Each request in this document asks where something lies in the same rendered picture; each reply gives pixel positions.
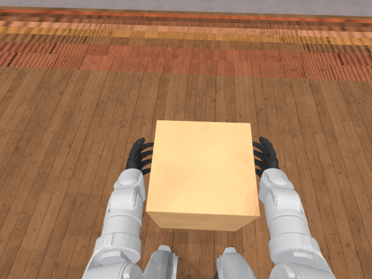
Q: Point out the robot thigh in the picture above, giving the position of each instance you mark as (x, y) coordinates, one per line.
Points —
(233, 266)
(162, 265)

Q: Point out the right robot forearm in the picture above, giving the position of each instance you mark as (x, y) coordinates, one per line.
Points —
(290, 238)

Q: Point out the left robot forearm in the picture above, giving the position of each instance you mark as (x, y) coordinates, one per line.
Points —
(120, 238)

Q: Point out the left robot hand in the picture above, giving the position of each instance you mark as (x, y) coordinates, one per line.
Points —
(135, 156)

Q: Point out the robot left upper arm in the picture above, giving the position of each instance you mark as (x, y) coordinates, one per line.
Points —
(123, 270)

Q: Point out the right robot thigh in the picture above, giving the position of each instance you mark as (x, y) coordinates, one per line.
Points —
(233, 266)

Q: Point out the carton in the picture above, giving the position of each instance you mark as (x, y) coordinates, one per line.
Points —
(202, 176)

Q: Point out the left robot thigh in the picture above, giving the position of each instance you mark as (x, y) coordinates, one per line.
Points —
(162, 265)

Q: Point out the right robot hand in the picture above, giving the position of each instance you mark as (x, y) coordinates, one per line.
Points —
(268, 156)

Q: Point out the robot right upper arm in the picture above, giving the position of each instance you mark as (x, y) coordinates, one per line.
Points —
(291, 270)

